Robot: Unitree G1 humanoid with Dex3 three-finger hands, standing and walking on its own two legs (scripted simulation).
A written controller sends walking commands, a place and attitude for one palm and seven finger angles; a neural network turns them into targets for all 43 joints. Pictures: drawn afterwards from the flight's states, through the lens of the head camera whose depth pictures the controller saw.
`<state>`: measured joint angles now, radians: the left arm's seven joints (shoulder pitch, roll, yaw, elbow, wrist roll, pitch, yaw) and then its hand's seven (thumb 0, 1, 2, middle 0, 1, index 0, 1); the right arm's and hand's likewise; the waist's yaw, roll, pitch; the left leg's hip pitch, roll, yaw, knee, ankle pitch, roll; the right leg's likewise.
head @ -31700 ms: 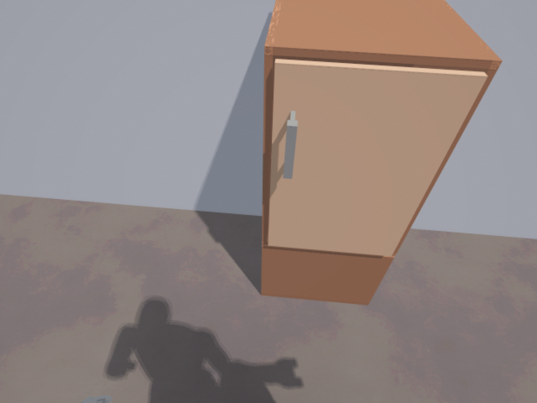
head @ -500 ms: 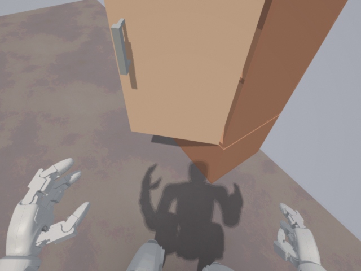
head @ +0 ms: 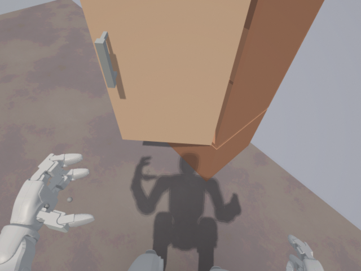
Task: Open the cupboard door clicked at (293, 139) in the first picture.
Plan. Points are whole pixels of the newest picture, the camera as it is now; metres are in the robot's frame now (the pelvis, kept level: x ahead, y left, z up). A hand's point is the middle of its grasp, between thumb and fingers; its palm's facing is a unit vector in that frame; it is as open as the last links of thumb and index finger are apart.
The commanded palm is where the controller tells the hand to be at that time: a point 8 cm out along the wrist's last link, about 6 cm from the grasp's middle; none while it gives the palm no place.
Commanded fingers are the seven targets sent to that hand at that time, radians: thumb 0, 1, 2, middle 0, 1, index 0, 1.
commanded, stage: raise the hand with hooked fingers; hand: left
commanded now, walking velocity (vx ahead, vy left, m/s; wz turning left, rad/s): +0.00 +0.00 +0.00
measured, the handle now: (108, 60) +0.62 +0.24 +0.09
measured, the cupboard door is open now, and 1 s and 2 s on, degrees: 46 46 46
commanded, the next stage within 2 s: move the hooked fingers beside the handle in 1.04 s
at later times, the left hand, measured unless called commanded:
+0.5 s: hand (28, 164) +0.28 +0.30 +0.11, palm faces +0.05 -1.00 -0.06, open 14.0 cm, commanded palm +0.25 +0.35 +0.11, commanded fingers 0.00 -0.50 0.30 -0.30 -1.20 -0.30 -1.20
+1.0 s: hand (46, 165) +0.28 +0.27 +0.11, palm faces +0.02 -1.00 -0.03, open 14.0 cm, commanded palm +0.25 +0.32 +0.11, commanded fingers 0.00 -0.50 0.30 -0.30 -1.20 -0.30 -1.20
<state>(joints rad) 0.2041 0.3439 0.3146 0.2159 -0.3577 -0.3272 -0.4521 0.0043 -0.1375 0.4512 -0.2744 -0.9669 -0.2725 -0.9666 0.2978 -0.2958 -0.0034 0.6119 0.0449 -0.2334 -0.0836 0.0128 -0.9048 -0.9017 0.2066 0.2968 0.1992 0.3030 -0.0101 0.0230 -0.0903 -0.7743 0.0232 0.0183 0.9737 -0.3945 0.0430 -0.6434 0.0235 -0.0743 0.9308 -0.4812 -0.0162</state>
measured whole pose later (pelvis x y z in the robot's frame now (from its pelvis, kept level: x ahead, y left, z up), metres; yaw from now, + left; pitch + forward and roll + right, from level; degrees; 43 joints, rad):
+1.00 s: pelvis +0.00 -0.01 +0.02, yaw +1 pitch +6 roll -2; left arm -0.05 0.43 0.41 0.40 -0.35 -0.21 -0.50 -0.01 -0.50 0.30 -0.30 -1.20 -0.30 -1.20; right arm 0.29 -0.28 0.05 0.57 0.05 -0.18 -0.09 0.01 -0.90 -0.90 0.21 0.30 0.20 0.30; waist 0.00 0.02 -0.06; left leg -0.59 0.02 0.01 0.81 -0.32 0.03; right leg -0.46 0.03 -0.08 0.76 -0.40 -0.03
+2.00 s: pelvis +0.00 +0.01 +0.01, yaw -1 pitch +14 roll -4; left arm -0.67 0.61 0.46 1.03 -0.22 -0.30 -0.52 -0.01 -0.50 0.30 -0.30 -1.20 -0.30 -1.20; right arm 0.34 -0.29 0.05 0.61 0.04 -0.05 -0.08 0.01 -0.90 -0.90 0.21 0.30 0.20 0.30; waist -0.08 0.00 -0.08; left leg -0.79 0.02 0.03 0.91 -0.36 0.06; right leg -0.66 0.03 -0.06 0.84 -0.42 0.00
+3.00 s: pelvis +0.01 +0.02 -0.01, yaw -4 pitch +25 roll -7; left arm -1.10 0.96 0.55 1.34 -0.04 -0.24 -0.52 -0.01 -0.50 0.30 -0.30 -1.20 -0.30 -1.20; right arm 0.43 -0.29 0.10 0.59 0.00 0.10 -0.06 0.00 -0.90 -0.90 0.21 0.30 0.20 0.30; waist -0.23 0.03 -0.07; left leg -1.08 0.07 0.01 1.04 -0.42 0.06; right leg -0.92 0.07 -0.07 0.92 -0.45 0.00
